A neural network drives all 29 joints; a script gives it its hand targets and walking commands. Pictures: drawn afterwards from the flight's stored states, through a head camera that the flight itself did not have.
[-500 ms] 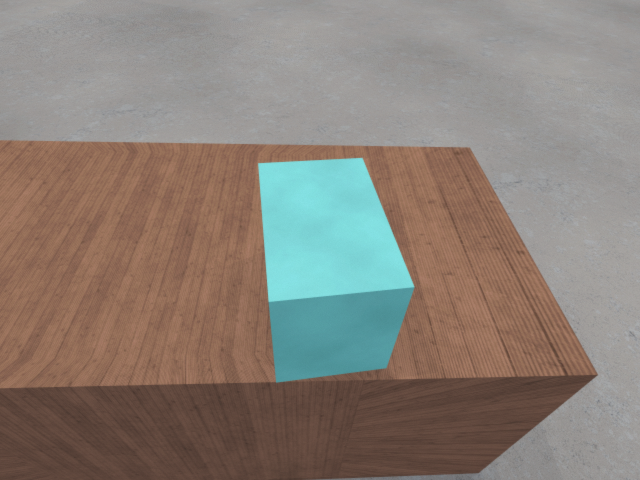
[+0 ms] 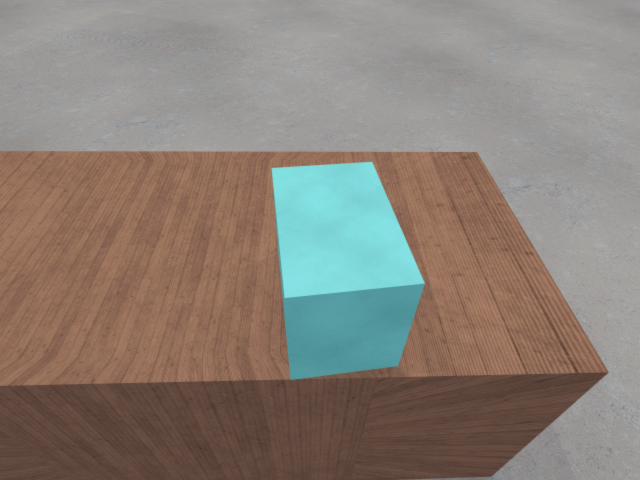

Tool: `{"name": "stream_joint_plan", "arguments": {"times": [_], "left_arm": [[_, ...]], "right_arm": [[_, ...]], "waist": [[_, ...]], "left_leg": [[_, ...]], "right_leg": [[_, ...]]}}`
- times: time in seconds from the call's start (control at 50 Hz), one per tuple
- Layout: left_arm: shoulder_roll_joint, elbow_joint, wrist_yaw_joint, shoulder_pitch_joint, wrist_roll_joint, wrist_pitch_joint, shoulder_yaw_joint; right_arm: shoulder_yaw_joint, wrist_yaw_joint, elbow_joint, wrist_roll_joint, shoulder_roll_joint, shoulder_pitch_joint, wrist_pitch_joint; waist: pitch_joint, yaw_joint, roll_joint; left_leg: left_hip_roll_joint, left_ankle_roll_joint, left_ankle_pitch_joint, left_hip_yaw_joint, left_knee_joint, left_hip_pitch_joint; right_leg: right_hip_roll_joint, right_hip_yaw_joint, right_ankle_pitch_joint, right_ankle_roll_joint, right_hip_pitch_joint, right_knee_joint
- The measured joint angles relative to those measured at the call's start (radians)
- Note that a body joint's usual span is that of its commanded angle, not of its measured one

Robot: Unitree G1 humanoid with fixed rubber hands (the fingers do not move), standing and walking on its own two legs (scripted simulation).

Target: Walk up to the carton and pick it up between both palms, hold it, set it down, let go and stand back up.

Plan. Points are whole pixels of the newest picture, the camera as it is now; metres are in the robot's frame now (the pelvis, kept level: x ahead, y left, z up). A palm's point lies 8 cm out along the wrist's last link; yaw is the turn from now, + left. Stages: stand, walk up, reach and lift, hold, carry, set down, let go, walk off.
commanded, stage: stand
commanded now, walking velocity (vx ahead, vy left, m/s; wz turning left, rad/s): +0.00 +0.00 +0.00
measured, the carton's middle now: (333, 265) +0.50 -0.03 -0.04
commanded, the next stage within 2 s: none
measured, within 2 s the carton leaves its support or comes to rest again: neither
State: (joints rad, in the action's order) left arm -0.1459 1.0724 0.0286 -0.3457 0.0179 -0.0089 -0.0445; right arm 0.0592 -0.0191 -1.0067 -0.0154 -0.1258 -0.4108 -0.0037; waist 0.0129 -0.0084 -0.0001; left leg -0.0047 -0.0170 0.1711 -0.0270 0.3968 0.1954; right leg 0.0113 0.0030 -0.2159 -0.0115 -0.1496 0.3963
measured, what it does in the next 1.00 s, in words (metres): stands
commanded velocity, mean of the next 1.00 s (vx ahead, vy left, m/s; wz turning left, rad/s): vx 0.00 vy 0.00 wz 0.00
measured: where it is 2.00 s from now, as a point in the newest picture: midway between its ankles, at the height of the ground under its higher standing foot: outside the picture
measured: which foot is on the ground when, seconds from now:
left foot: down 0.00-1.00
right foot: down 0.00-1.00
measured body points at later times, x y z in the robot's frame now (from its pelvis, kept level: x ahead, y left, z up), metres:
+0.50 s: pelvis +0.00 +0.00 +0.00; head -0.01 -0.01 +0.45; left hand -0.03 +0.20 -0.17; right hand -0.04 -0.21 -0.16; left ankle +0.03 +0.11 -0.74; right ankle +0.00 -0.13 -0.74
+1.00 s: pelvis +0.00 -0.01 +0.00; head -0.01 -0.01 +0.45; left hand -0.04 +0.18 -0.17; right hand -0.05 -0.21 -0.17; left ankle +0.03 +0.11 -0.74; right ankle +0.00 -0.13 -0.74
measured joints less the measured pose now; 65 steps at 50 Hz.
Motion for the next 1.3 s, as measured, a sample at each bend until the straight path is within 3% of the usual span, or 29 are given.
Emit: {"name": "stream_joint_plan", "arguments": {"times": [0.44, 1.3], "left_arm": [[0.051, 0.095, 0.012, 0.009, -0.004, -0.001, 0.026], [0.058, 0.120, 0.012, 0.006, -0.004, -0.001, 0.048]], "right_arm": [[-0.020, -0.014, -0.094, 0.000, 0.030, 0.020, 0.002], [-0.046, -0.019, -0.138, 0.002, 0.039, 0.040, 0.002]], "waist": [[-0.012, -0.004, -0.004], [-0.023, 0.003, -0.006]], "left_leg": [[0.000, 0.006, 0.002, 0.013, 0.009, 0.001], [0.015, 0.029, 0.009, 0.036, 0.029, 0.020]], "right_leg": [[-0.002, 0.004, -0.007, 0.005, 0.000, 0.014], [-0.021, 0.012, -0.020, 0.025, -0.018, 0.037]]}}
